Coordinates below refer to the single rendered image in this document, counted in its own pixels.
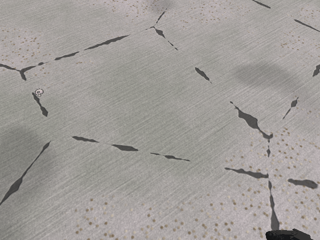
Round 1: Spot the right robot hand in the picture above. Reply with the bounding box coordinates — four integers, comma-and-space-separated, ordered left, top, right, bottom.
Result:
265, 228, 313, 240

